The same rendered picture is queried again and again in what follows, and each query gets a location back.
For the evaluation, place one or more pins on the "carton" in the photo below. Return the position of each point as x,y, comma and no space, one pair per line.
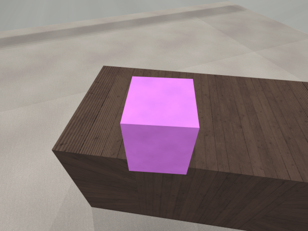
160,124

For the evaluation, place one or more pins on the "pedestal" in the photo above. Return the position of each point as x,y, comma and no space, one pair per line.
249,166

